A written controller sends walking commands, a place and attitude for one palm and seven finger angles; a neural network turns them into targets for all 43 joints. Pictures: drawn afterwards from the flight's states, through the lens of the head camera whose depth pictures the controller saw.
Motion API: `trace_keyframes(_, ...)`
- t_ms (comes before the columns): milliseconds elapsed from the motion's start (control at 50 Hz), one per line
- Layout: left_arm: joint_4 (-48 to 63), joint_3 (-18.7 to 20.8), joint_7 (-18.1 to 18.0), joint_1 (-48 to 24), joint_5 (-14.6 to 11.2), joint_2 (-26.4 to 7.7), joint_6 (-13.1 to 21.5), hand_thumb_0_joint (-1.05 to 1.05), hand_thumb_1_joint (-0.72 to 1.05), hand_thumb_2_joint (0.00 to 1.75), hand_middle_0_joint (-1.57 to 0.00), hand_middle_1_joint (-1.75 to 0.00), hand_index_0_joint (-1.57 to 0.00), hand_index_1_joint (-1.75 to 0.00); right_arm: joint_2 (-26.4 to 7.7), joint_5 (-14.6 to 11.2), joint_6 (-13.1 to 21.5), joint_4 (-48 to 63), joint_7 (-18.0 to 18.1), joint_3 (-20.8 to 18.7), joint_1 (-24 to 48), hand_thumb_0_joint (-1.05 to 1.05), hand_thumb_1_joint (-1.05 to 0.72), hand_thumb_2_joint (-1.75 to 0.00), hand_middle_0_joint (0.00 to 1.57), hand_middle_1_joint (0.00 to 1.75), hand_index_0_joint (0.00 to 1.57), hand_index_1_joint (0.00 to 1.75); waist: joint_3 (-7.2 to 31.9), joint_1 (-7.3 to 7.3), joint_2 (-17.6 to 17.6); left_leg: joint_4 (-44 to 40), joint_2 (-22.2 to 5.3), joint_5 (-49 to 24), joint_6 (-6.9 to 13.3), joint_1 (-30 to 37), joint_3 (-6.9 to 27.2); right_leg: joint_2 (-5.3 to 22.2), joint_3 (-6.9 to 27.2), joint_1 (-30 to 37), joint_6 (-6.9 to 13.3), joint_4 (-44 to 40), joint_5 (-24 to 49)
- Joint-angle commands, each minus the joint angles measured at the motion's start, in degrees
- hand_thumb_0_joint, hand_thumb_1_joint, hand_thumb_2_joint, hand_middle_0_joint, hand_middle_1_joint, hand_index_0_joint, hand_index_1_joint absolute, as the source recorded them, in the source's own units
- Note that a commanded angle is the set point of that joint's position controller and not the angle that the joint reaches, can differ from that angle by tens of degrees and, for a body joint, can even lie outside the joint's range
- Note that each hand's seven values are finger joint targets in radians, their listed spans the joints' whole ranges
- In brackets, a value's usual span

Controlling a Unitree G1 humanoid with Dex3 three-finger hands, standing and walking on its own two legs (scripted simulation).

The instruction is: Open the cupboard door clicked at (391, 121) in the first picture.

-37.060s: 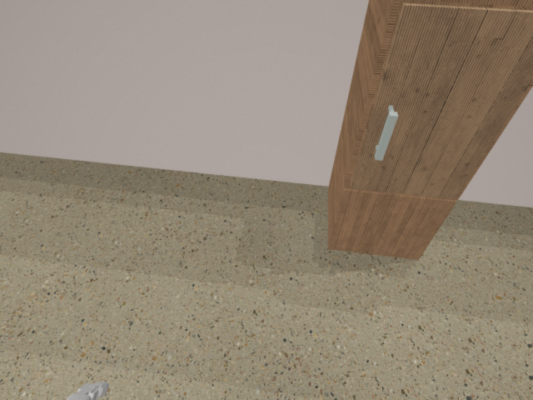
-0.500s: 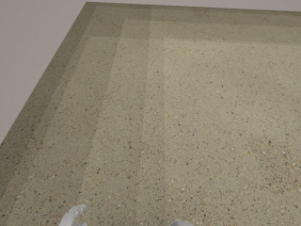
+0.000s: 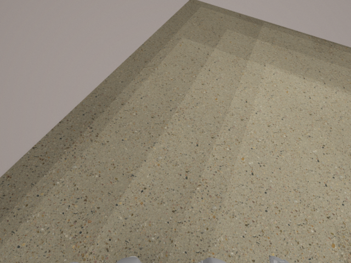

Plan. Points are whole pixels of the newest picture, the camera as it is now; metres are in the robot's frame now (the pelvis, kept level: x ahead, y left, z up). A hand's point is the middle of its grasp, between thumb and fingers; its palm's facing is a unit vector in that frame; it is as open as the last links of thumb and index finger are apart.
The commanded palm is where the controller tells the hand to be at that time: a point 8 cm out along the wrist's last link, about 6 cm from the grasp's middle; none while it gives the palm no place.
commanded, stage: turn to face it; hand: left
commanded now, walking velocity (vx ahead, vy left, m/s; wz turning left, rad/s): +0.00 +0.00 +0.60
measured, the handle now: out of the picture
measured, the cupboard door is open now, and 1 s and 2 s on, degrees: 49 49 49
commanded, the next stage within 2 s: none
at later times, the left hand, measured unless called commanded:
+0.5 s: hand out of the picture +0.07 +0.14 -0.12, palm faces +0.26 -0.92 -0.30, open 7.4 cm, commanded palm none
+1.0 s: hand out of the picture -0.05 +0.16 -0.16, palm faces +0.60 -0.75 -0.27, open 7.4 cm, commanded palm none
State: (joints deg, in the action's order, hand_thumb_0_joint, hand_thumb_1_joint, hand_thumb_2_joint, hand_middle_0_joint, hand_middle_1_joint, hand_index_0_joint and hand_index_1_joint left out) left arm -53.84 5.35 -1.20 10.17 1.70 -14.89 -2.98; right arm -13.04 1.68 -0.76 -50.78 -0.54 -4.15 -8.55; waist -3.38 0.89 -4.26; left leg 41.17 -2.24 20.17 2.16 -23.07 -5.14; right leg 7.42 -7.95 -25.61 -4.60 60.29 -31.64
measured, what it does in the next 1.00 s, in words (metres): steps on the spot, turning left: right foot, then left foot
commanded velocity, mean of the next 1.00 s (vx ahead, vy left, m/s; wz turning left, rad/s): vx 0.00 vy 0.00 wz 0.60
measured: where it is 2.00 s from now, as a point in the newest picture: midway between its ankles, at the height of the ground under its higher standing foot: outside the picture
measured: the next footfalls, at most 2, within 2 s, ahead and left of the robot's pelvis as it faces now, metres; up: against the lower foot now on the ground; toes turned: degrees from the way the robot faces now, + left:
right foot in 0.36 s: +0.08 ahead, -0.15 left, +0.00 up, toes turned +9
left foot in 0.84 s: +0.00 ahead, +0.05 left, +0.00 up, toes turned +37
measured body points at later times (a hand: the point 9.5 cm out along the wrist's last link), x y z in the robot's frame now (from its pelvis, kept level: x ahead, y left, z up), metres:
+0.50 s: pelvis +0.03 -0.08 +0.02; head +0.09 -0.10 +0.47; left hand +0.06 +0.19 -0.10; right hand +0.16 -0.31 -0.14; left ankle -0.04 +0.06 -0.62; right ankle +0.04 -0.16 -0.72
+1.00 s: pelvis +0.03 -0.06 +0.01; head +0.07 -0.01 +0.46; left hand -0.08 +0.20 -0.14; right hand +0.27 -0.20 -0.12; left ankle -0.04 +0.02 -0.72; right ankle +0.08 -0.20 -0.64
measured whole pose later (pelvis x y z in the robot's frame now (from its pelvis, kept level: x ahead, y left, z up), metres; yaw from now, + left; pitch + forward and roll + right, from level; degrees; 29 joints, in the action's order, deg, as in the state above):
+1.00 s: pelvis +0.03 -0.06 +0.01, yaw +36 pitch +2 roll +1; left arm -52.9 4.8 -0.7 10.5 1.4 -15.2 -3.4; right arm -12.4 1.3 -1.7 -51.4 -0.1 -2.7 -7.2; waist -5.6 -0.7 -2.8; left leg 31.6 0.8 16.9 1.2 -16.4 -1.8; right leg 6.1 -2.7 -28.4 -5.7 65.5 -25.7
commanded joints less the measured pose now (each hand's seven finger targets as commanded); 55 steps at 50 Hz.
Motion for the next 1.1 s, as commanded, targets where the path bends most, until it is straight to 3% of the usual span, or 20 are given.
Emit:
trace_keyframes(0,5.9,0.2,0.8,-2.9,-0.3,-3.2,1.9,0.0,0.9,0.9,-0.2,-0.3,-0.2,-0.3,-11.5,-0.2,0.7,1.8,1.9,-1.8,-5.0,0.0,-0.9,-0.9,0.2,0.3,0.2,0.3,6.6,0.93,15.3,-19.8,-14.2,-33.7,6.4,14.2,18.8,-0.9,8.5,-11.8,-1.7,11.1,8.3)
trace_keyframes(100,5.3,-0.4,0.8,-1.4,-0.8,-3.0,2.0,0.0,0.9,0.9,-0.2,-0.3,-0.2,-0.3,-11.7,-0.5,1.2,1.3,1.8,-1.7,-6.2,0.0,-0.9,-0.9,0.2,0.3,0.2,0.3,10.0,0.54,10.7,-18.0,-11.9,-40.9,6.8,20.2,16.6,-2.9,8.0,-9.3,-2.8,3.0,10.0)
trace_keyframes(240,7.0,-0.9,0.5,-2.4,-1.5,-2.8,2.2,0.0,0.9,0.9,-0.2,-0.3,-0.2,-0.3,-12.1,-0.2,-0.2,1.4,1.3,-2.5,-3.7,0.0,-0.9,-0.9,0.2,0.3,0.2,0.3,7.9,0.66,15.3,-17.1,-10.2,-34.4,6.4,13.8,20.4,-6.3,6.2,2.1,-1.8,-16.9,6.9)
trace_keyframes(300,5.0,-0.2,0.2,5.3,-1.5,-4.6,3.0,0.0,0.9,0.9,-0.2,-0.3,-0.2,-0.3,-11.1,-0.9,-0.6,2.7,1.2,-2.7,0.6,0.0,-0.9,-0.9,0.2,0.3,0.2,0.3,8.1,-3.44,11.0,-11.7,-6.1,-22.5,2.8,2.7,20.2,-6.1,5.9,18.6,-0.8,-34.4,20.2)
trace_keyframes(320,4.8,0.7,-0.3,8.2,-0.5,-9.6,3.8,0.0,0.9,0.9,-0.2,-0.3,-0.2,-0.3,-7.5,-1.6,-0.6,3.4,0.8,-2.2,-0.1,0.0,-0.9,-0.9,0.2,0.3,0.2,0.3,10.2,-4.63,-3.4,-1.7,0.4,-5.1,-1.5,-7.2,14.2,5.6,17.3,28.6,2.1,-43.4,22.6)
trace_keyframes(340,5.0,1.4,-0.8,7.9,0.0,-14.3,3.6,0.0,0.9,0.9,-0.2,-0.3,-0.2,-0.3,-5.1,-1.5,-0.6,4.7,0.6,-2.0,0.7,0.0,-0.9,-0.9,0.2,0.3,0.2,0.3,8.1,-5.16,-17.5,14.4,7.2,17.6,-5.1,-13.6,6.0,21.3,31.7,26.1,9.2,-45.5,30.9)
trace_keyframes(360,5.3,0.5,-0.9,6.4,-0.5,-12.6,3.5,0.0,0.9,0.9,-0.2,-0.3,-0.2,-0.3,-7.8,-0.9,-1.2,4.1,0.3,-2.4,0.9,0.0,-0.9,-0.9,0.2,0.3,0.2,0.3,6.5,-4.17,-12.2,25.1,3.7,16.7,-4.2,-11.8,9.5,21.6,28.1,19.5,12.2,-43.8,32.7)
trace_keyframes(400,6.9,-0.6,-1.0,-0.4,-0.8,-6.8,3.7,0.0,0.9,0.9,-0.2,-0.3,-0.2,-0.3,-6.7,-0.6,-2.3,0.8,-0.1,-2.5,-1.1,0.0,-0.9,-0.9,0.2,0.3,0.2,0.3,3.2,0.12,-8.4,32.1,1.1,7.2,-5.5,-12.0,9.1,13.5,18.4,16.3,10.4,-42.4,33.8)
trace_keyframes(460,7.7,-1.0,-0.9,-1.4,-0.8,-4.7,4.0,0.0,0.9,0.9,-0.2,-0.3,-0.2,-0.3,-5.0,-0.8,-2.9,-0.1,-1.0,-1.9,-1.6,0.0,-0.9,-0.9,0.2,0.3,0.2,0.3,3.2,1.07,-7.4,31.1,0.6,0.9,-6.5,-10.5,6.2,9.2,7.3,16.2,8.0,-40.9,38.1)
trace_keyframes(560,6.0,-0.3,-1.0,4.7,-0.6,-5.6,4.2,0.0,0.9,0.9,-0.2,-0.3,-0.2,-0.3,-4.1,-0.8,-2.9,0.8,-1.0,-1.4,2.9,0.0,-0.9,-0.9,0.2,0.3,0.2,0.3,4.9,-1.97,-4.5,20.4,0.1,3.1,-7.4,-10.9,3.6,11.7,5.4,25.2,9.4,-39.5,43.9)
trace_keyframes(700,4.8,0.8,-0.7,6.5,0.1,-8.1,3.8,0.0,0.9,0.9,-0.2,-0.3,-0.2,-0.3,-3.3,-1.1,-2.1,2.6,-1.1,-0.5,6.2,0.0,-0.9,-0.9,0.2,0.3,0.2,0.3,4.4,-3.62,-6.8,4.0,0.3,6.3,-5.5,-3.4,-0.8,15.4,2.1,24.5,10.6,-35.7,48.8)
trace_keyframes(780,5.0,1.3,-0.1,4.1,-0.5,-9.1,3.6,0.0,0.9,0.9,-0.2,-0.3,-0.2,-0.3,-5.3,-0.9,-1.2,1.6,-0.9,-1.1,-0.7,0.0,-0.9,-0.9,0.2,0.3,0.2,0.3,8.0,0.7,-3.9,-12.1,1.6,-5.3,-3.5,11.2,-2.0,13.7,-3.3,18.7,6.3,-24.8,45.7)
trace_keyframes(800,5.9,1.1,0.2,3.0,-0.9,-7.8,3.4,0.0,0.9,0.9,-0.2,-0.3,-0.2,-0.3,-9.3,-0.6,-0.8,0.5,-0.7,-2.2,-5.5,0.0,-0.9,-0.9,0.2,0.3,0.2,0.3,10.8,3.68,4.6,-16.9,-4.0,-16.6,-0.5,21.6,5.8,10.3,-5.4,9.3,3.1,-14.4,34.6)
trace_keyframes(820,8.7,-0.3,0.7,-0.3,-1.3,-3.6,3.1,0.0,0.9,0.9,-0.2,-0.3,-0.2,-0.3,-15.7,-0.1,-0.6,0.4,-0.3,-3.8,-8.8,0.0,-0.9,-0.9,0.2,0.3,0.2,0.3,10.2,5.73,22.4,-19.5,-20.0,-37.7,7.9,28.0,28.2,1.0,-4.6,-8.5,-1.4,-0.6,-3.7)
trace_keyframes(840,10.4,-0.6,0.3,-4.4,-0.7,-4.2,2.1,0.0,0.9,0.9,-0.2,-0.3,-0.2,-0.3,-16.8,-0.4,-1.0,-1.0,0.4,-3.7,-11.5,0.0,-0.9,-0.9,0.2,0.3,0.2,0.3,10.3,6.41,17.2,-19.2,-23.9,-44.4,12.7,25.7,29.6,0.1,4.0,-11.3,-0.5,5.1,-7.4)
trace_keyframes(860,10.8,-0.4,0.3,-4.2,-0.6,-4.6,1.9,0.0,0.9,0.9,-0.2,-0.3,-0.2,-0.3,-16.1,-0.3,-0.9,-0.2,0.8,-3.2,-9.5,0.0,-0.9,-0.9,0.2,0.3,0.2,0.3,7.9,4.7,12.2,-19.9,-23.0,-38.7,12.6,22.7,25.9,1.2,6.0,-11.6,-0.3,6.9,-3.3)
trace_keyframes(880,9.1,-0.1,0.2,-4.2,-0.3,-3.8,1.7,0.0,0.9,0.9,-0.2,-0.3,-0.2,-0.3,-14.1,-0.2,-0.5,0.4,1.4,-2.7,-6.8,0.0,-0.9,-0.9,0.2,0.3,0.2,0.3,7.6,3.62,18.0,-19.6,-17.8,-39.4,10.0,20.5,23.8,0.7,7.0,-11.2,-0.8,7.3,0.3)
trace_keyframes(940,6.2,0.2,0.9,-0.4,-0.5,-4.7,1.3,0.0,0.9,0.9,-0.2,-0.3,-0.2,-0.3,-11.1,-0.5,0.1,2.1,1.8,-1.5,-1.0,0.0,-0.9,-0.9,0.2,0.3,0.2,0.3,6.2,-0.09,14.6,-20.0,-11.7,-37.7,6.5,16.9,16.0,-0.8,7.9,-8.4,-1.5,8.2,8.7)
trace_keyframes(1000,6.1,-0.1,0.7,-0.1,-0.8,-3.8,1.4,0.0,0.9,0.9,-0.2,-0.3,-0.2,-0.3,-11.4,-0.5,0.5,1.6,1.7,-1.5,-2.5,0.0,-0.9,-0.9,0.2,0.3,0.2,0.3,7.0,-0.24,9.6,-19.6,-10.9,-37.4,6.9,17.5,16.8,-2.0,7.8,-6.8,-2.0,3.2,9.4)
trace_keyframes(1080,7.9,-0.6,0.6,-3.6,-1.1,-3.0,1.7,0.0,0.9,0.9,-0.2,-0.3,-0.2,-0.3,-12.0,-0.2,0.3,1.0,1.4,-2.0,-3.9,0.0,-0.9,-0.9,0.2,0.3,0.2,0.3,6.4,0.68,12.3,-18.9,-10.4,-35.0,7.3,16.0,19.2,-3.6,7.1,-3.0,-2.0,-7.5,7.0)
